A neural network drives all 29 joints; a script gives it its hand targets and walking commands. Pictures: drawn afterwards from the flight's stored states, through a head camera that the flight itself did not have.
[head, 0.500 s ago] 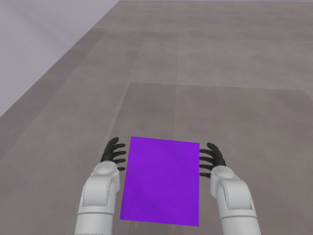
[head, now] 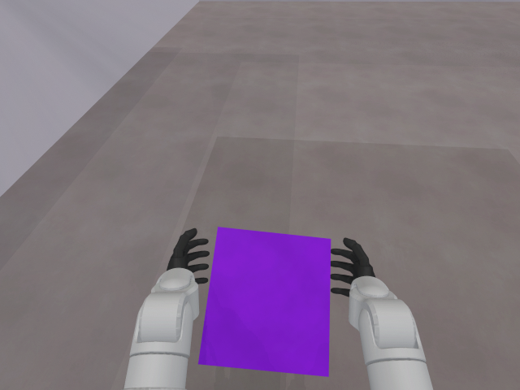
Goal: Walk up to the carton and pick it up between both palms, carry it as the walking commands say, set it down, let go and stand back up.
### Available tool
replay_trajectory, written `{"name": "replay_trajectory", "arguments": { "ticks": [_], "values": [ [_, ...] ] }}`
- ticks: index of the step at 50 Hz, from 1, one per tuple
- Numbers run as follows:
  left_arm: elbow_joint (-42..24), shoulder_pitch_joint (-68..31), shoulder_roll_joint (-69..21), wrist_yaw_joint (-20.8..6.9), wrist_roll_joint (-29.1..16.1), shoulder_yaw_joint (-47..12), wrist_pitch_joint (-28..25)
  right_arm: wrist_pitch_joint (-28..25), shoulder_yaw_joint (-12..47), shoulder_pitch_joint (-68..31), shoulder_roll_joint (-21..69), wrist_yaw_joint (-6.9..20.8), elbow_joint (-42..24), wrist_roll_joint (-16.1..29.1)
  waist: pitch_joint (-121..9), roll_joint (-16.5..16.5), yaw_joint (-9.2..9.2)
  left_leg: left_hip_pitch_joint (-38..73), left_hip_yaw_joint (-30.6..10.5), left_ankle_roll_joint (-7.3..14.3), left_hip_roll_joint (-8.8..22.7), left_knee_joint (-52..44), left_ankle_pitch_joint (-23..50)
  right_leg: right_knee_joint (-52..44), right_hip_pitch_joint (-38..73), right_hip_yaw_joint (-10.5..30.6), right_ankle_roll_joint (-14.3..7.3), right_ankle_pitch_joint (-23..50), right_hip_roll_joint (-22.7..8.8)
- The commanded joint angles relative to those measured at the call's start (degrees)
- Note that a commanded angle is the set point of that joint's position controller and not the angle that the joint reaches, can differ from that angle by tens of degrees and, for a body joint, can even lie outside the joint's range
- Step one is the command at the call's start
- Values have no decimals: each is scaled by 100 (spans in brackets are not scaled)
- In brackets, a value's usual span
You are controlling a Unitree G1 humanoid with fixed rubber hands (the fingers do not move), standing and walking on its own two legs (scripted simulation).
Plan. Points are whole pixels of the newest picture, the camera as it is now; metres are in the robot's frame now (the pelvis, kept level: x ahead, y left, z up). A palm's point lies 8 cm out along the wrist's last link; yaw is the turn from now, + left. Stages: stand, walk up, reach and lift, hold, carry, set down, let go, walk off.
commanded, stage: carry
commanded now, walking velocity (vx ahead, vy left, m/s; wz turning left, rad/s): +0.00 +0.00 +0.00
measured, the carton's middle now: (265, 298) +0.31 +0.01 -0.05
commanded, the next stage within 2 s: none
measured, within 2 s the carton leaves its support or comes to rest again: neither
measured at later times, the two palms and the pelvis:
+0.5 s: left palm (177, 280) +0.28 +0.14 +0.06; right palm (360, 289) +0.27 -0.14 +0.04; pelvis -0.01 +0.00 +0.00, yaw +0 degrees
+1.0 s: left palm (175, 277) +0.28 +0.14 +0.07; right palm (359, 286) +0.27 -0.13 +0.05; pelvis -0.01 +0.00 +0.00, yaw +0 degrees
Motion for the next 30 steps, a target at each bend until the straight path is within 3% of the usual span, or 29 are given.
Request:
{"name": "replay_trajectory", "arguments": {
  "ticks": [1, 3, 6, 9, 21, 22, 25, 30],
  "values": [
    [-773, -2452, -4859, -1165, -1418, -2657, -330, -361, 2622, -3117, 4664, 1182, -1088, 1248, -1750, -78, 10, 685, -223, 252, 355, -273, 1109, -725, 732, 797, 201, 1588, -925],
    [-981, -2474, -4879, -1143, -1495, -2688, -337, -361, 2676, -3154, 4680, 1163, -1292, 1335, -1720, -126, 9, 651, -225, 250, 348, -249, 1085, -737, 762, 803, 215, 1689, -939],
    [-904, -2492, -4817, -1141, -1448, -2645, -357, -356, 2634, -3070, 4670, 1171, -1097, 1273, -1699, -190, 8, 657, -221, 244, 337, -252, 990, -786, 705, 826, 204, 1569, -944],
    [-895, -2503, -4862, -1155, -1459, -2698, -352, -383, 2630, -3136, 4665, 1177, -1165, 1280, -1678, -43, 6, 683, -241, 239, 352, -313, 998, -788, 659, 820, 187, 1392, -922],
    [-994, -2503, -4853, -1113, -1500, -2661, -336, -360, 2644, -3155, 4664, 1135, -1285, 1333, -1660, -122, 8, 654, -252, 247, 351, -309, 990, -795, 692, 796, 195, 1422, -930],
    [-695, -2430, -4779, -1131, -1375, -2580, -338, -361, 2538, -3052, 4593, 1157, -968, 1199, -1688, -54, 5, 705, -261, 247, 347, -333, 949, -789, 663, 797, 180, 1309, -915],
    [-990, -2494, -4880, -1124, -1503, -2693, -333, -367, 2671, -3165, 4684, 1146, -1306, 1344, -1705, -99, 7, 703, -278, 253, 369, -314, 1003, -785, 672, 785, 188, 1322, -896],
    [-702, -2477, -4846, -1149, -1396, -2634, -351, -380, 2588, -3099, 4640, 1181, -998, 1212, -1689, -51, 11, 714, -276, 243, 364, -353, 1011, -775, 659, 771, 164, 1264, -904]
  ]
}}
